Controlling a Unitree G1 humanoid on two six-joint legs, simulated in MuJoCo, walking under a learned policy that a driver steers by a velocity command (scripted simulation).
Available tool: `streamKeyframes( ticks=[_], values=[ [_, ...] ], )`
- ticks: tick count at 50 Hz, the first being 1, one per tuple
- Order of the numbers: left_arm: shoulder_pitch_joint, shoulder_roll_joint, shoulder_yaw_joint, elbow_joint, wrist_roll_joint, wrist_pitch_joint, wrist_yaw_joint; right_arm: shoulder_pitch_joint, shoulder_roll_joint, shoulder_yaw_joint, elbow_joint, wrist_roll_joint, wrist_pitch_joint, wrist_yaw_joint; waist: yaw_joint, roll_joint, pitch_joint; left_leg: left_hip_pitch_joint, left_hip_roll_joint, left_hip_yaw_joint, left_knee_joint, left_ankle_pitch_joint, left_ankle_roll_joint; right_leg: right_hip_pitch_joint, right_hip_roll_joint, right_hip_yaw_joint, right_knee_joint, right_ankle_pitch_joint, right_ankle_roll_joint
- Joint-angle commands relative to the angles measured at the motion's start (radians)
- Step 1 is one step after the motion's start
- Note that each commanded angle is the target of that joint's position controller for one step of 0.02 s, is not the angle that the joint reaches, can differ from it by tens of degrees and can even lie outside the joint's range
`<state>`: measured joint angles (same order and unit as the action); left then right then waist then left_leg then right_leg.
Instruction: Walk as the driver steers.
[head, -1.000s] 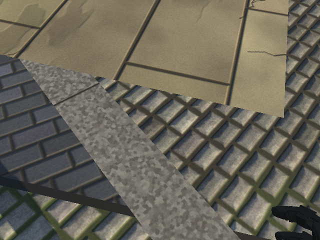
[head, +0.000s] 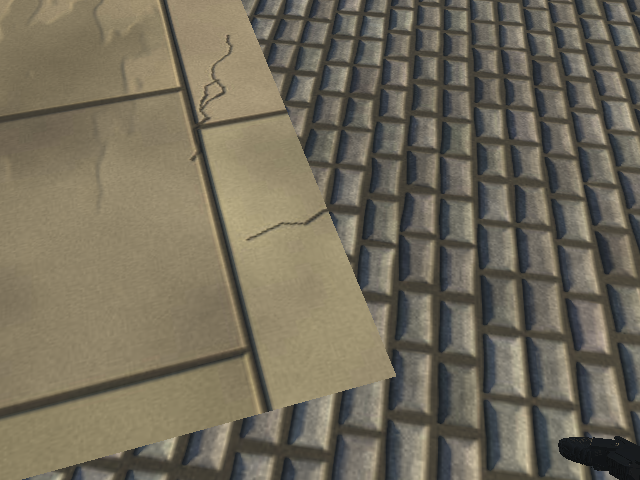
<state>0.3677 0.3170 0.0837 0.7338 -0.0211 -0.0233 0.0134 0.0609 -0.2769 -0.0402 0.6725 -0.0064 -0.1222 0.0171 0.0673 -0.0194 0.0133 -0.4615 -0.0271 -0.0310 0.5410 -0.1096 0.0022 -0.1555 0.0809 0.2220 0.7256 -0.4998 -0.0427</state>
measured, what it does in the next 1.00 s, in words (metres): walks ahead: right foot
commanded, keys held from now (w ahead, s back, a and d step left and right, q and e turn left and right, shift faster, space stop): w+e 0.28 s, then w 0.28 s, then w+q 0.44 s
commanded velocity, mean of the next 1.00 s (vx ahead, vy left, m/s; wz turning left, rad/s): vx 0.50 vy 0.00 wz -0.16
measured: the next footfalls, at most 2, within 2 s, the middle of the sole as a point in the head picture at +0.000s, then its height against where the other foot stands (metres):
right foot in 0.48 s outside the picture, level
left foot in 1.04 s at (367, 368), level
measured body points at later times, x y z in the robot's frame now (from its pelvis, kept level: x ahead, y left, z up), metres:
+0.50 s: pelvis +0.25 -0.05 +0.00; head +0.29 -0.07 +0.45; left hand +0.55 +0.11 -0.06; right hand +0.17 -0.33 -0.13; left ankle +0.11 +0.12 -0.71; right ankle +0.34 -0.17 -0.72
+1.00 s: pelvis +0.52 -0.11 +0.00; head +0.56 -0.11 +0.45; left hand +0.59 +0.17 -0.12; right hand +0.69 -0.36 -0.10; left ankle +0.69 -0.02 -0.71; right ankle +0.34 -0.18 -0.72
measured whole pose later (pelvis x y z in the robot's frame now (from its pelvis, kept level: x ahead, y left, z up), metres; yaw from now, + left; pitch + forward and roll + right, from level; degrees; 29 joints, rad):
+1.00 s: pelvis +0.52 -0.11 +0.00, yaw -5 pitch +2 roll -2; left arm 0.32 0.28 0.07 0.83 0.00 -0.05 0.01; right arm 0.09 -0.26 -0.03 0.74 0.02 -0.05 0.07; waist 0.06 0.03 0.02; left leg -0.59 0.04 0.04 0.60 -0.05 0.06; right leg 0.13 0.03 -0.20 0.25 -0.41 0.00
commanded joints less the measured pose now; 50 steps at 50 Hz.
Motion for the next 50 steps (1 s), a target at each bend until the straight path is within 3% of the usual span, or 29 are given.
streamKeyframes(
  ticks=[1, 2, 3, 4, 5, 6, 10, 14, 17, 19, 20, 22, 23, 24, 25, 26, 27, 28, 29, 30, 31, 32, 33, 36, 41, 45, 48, 50],
  values=[
    [0.075, 0.103, 0.002, -0.093, -0.028, -0.025, 0.002, 0.271, -0.195, -0.070, -0.005, 0.003, 0.004, 0.000, -0.123, 0.255, -0.216, 0.704, 0.437, -0.767, -0.275, -0.560, 0.220, -0.629, -0.058, -0.025, 0.570, -0.048, 0.018],
    [-0.024, 0.141, 0.014, -0.104, -0.019, -0.019, 0.001, 0.234, -0.146, -0.056, -0.012, 0.006, 0.011, -0.005, -0.142, 0.167, -0.116, 0.605, 0.396, -0.585, -0.268, -0.479, 0.179, -0.645, -0.088, -0.056, 0.591, 0.041, 0.024],
    [-0.064, 0.127, 0.014, -0.109, -0.007, -0.013, 0.002, 0.193, -0.128, -0.048, -0.013, -0.003, 0.015, -0.006, -0.125, 0.096, -0.064, 0.501, 0.351, -0.452, -0.275, -0.316, 0.161, -0.606, -0.121, -0.076, 0.568, 0.108, 0.031],
    [-0.098, 0.114, 0.017, -0.117, 0.004, -0.011, 0.000, 0.168, -0.101, -0.041, -0.003, -0.006, 0.017, -0.007, -0.115, 0.083, -0.020, 0.433, 0.305, -0.349, -0.294, -0.200, 0.151, -0.586, -0.147, -0.075, 0.513, 0.152, 0.031],
    [-0.084, 0.095, 0.017, -0.123, -0.004, -0.007, -0.007, 0.158, -0.102, -0.039, 0.004, -0.011, 0.015, -0.011, -0.092, 0.135, -0.013, 0.385, 0.293, -0.285, -0.313, -0.135, 0.150, -0.541, -0.171, -0.082, 0.489, 0.182, 0.034],
    [-0.078, 0.079, 0.014, -0.122, -0.009, -0.002, -0.011, 0.157, -0.093, -0.039, 0.012, -0.006, 0.011, -0.012, -0.090, 0.146, -0.009, 0.365, 0.278, -0.233, -0.336, -0.094, 0.156, -0.524, -0.181, -0.097, 0.468, 0.193, 0.039],
    [-0.144, 0.036, 0.002, -0.155, -0.002, 0.009, -0.015, 0.180, -0.132, -0.055, 0.049, 0.000, 0.005, -0.016, -0.096, 0.096, 0.015, 0.381, 0.297, -0.099, -0.383, 0.058, 0.190, -0.586, -0.197, -0.115, 0.342, 0.273, 0.059],
    [-0.222, 0.018, -0.007, -0.170, -0.002, -0.002, -0.036, 0.179, -0.160, -0.061, 0.072, 0.003, 0.017, -0.020, -0.119, 0.084, 0.028, 0.413, 0.274, 0.048, -0.390, 0.157, 0.169, -0.557, -0.191, -0.160, 0.130, 0.459, 0.056],
    [-0.320, -0.010, -0.022, -0.198, 0.000, -0.013, -0.051, 0.239, -0.177, -0.063, 0.109, 0.015, 0.028, -0.018, -0.154, 0.065, 0.060, 0.426, 0.278, 0.100, -0.395, 0.172, 0.164, -0.501, -0.165, -0.205, -0.015, 0.498, 0.034],
    [-0.359, -0.005, -0.023, -0.216, -0.003, -0.016, -0.059, 0.268, -0.193, -0.067, 0.133, 0.028, 0.037, -0.013, -0.155, 0.069, 0.079, 0.474, 0.301, 0.108, -0.387, 0.207, 0.162, -0.487, -0.150, -0.220, -0.079, 0.457, 0.010],
    [-0.369, 0.005, -0.020, -0.224, -0.001, -0.018, -0.062, 0.275, -0.202, -0.069, 0.143, 0.035, 0.043, -0.012, -0.147, 0.074, 0.083, 0.504, 0.314, 0.111, -0.369, 0.262, 0.159, -0.477, -0.139, -0.229, -0.104, 0.418, -0.005],
    [-0.331, 0.040, -0.004, -0.224, 0.008, -0.018, -0.063, 0.268, -0.231, -0.075, 0.155, 0.045, 0.053, -0.015, -0.097, 0.105, 0.038, 0.546, 0.322, 0.137, -0.262, 0.565, 0.142, -0.367, -0.090, -0.269, -0.145, 0.334, -0.044],
    [-0.230, 0.072, 0.015, -0.198, 0.013, -0.016, -0.060, 0.257, -0.239, -0.075, 0.161, 0.047, 0.059, -0.018, -0.028, 0.109, -0.029, 0.535, 0.304, 0.170, -0.128, 0.711, 0.121, -0.213, -0.055, -0.293, -0.188, 0.350, -0.070],
    [-0.074, 0.120, 0.043, -0.149, 0.011, -0.012, -0.050, 0.259, -0.219, -0.064, 0.162, 0.043, 0.062, -0.024, 0.051, 0.094, -0.118, 0.438, 0.264, 0.207, 0.061, 0.718, 0.091, 0.035, -0.026, -0.298, -0.225, 0.416, -0.098],
    [0.094, 0.202, 0.067, -0.115, 0.011, -0.002, -0.031, 0.265, -0.159, -0.037, 0.135, 0.008, 0.056, -0.026, 0.106, -0.032, -0.246, 0.175, 0.214, 0.218, 0.384, 0.327, 0.048, 0.363, -0.207, -0.055, -0.181, 0.474, -0.155],
    [0.060, 0.271, 0.064, -0.120, 0.009, -0.009, -0.031, 0.378, -0.050, 0.000, 0.110, -0.002, 0.035, -0.012, -0.012, -0.242, -0.377, -0.163, 0.030, 0.103, 0.698, -0.484, -0.001, 0.578, -0.446, 0.473, -0.312, 0.280, -0.326],
    [0.064, 0.172, 0.040, -0.128, 0.009, -0.019, -0.037, 0.282, -0.157, -0.025, 0.123, 0.036, 0.016, -0.002, 0.059, -0.110, -0.376, -0.250, 0.058, -0.047, 0.793, -0.480, 0.008, 0.541, -0.453, 0.504, -0.390, 0.199, -0.313],
    [0.013, 0.140, 0.026, -0.116, 0.012, -0.030, -0.040, 0.188, -0.178, -0.033, 0.084, 0.061, 0.006, 0.002, 0.051, -0.101, -0.213, -0.318, 0.098, -0.030, 0.784, -0.394, 0.021, 0.418, -0.411, 0.335, -0.407, 0.275, -0.270],
    [-0.048, 0.113, 0.017, -0.111, 0.011, -0.036, -0.040, 0.168, -0.161, -0.028, 0.088, 0.052, 0.003, -0.004, 0.011, -0.039, -0.136, -0.288, 0.143, -0.025, 0.719, -0.302, 0.025, 0.281, -0.371, 0.206, -0.419, 0.376, -0.235],
    [-0.098, 0.081, 0.008, -0.111, 0.018, -0.041, -0.041, 0.168, -0.157, -0.032, 0.098, 0.034, 0.008, -0.007, -0.021, -0.031, -0.085, -0.241, 0.168, -0.026, 0.660, -0.244, 0.018, 0.170, -0.338, 0.118, -0.448, 0.460, -0.216],
    [-0.127, 0.055, 0.000, -0.113, 0.029, -0.049, -0.040, 0.206, -0.146, -0.032, 0.114, 0.032, 0.022, -0.005, -0.056, -0.038, -0.071, -0.180, 0.188, -0.039, 0.644, -0.191, 0.016, 0.100, -0.316, 0.061, -0.489, 0.490, -0.204],
    [-0.136, 0.059, 0.003, -0.105, 0.032, -0.058, -0.039, 0.237, -0.127, -0.030, 0.125, 0.035, 0.036, -0.004, -0.074, -0.062, -0.071, -0.139, 0.190, -0.043, 0.630, -0.171, 0.004, 0.053, -0.324, 0.035, -0.522, 0.516, -0.218],
    [-0.142, 0.058, 0.004, -0.092, 0.029, -0.069, -0.039, 0.252, -0.111, -0.028, 0.134, 0.035, 0.049, -0.005, -0.085, -0.049, -0.056, -0.130, 0.191, -0.046, 0.609, -0.160, -0.008, 0.022, -0.322, -0.010, -0.546, 0.550, -0.220],
    [-0.126, 0.069, 0.010, -0.052, 0.038, -0.087, -0.030, 0.181, -0.094, -0.028, 0.115, 0.033, 0.068, -0.014, -0.075, -0.025, 0.010, -0.213, 0.174, -0.080, 0.498, -0.032, -0.030, 0.001, -0.305, -0.130, -0.593, 0.582, -0.195],
    [-0.108, 0.092, 0.011, -0.014, 0.034, -0.088, -0.014, 0.057, -0.062, -0.016, 0.078, 0.026, 0.056, 0.009, -0.028, -0.021, 0.050, -0.186, 0.131, -0.025, 0.200, 0.242, -0.016, 0.031, -0.275, -0.284, -0.628, 0.575, -0.134],
    [-0.042, 0.109, 0.019, 0.037, 0.020, -0.067, -0.007, -0.045, -0.049, -0.006, 0.020, 0.026, 0.053, 0.033, 0.014, -0.004, 0.085, -0.248, 0.116, 0.011, 0.082, 0.210, 0.018, 0.191, -0.323, -0.326, -0.586, 0.645, -0.120],
    [-0.047, 0.134, 0.026, 0.048, 0.012, -0.038, 0.004, -0.057, -0.066, -0.014, -0.020, 0.026, 0.054, 0.054, -0.009, -0.031, 0.060, -0.229, 0.072, 0.072, 0.051, 0.060, 0.062, 0.295, -0.349, -0.356, -0.468, 0.936, -0.094],
    [-0.064, 0.161, 0.033, 0.041, 0.013, -0.020, 0.018, 0.040, -0.110, -0.037, -0.016, 0.025, 0.063, 0.055, -0.073, -0.076, -0.029, -0.070, 0.000, 0.135, 0.071, -0.048, 0.104, 0.310, -0.342, -0.384, -0.280, 1.273, -0.066]
  ],
)
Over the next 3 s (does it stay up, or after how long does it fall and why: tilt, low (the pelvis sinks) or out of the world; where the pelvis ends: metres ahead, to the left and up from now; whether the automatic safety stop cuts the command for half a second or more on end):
stays up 1.61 0.13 0.01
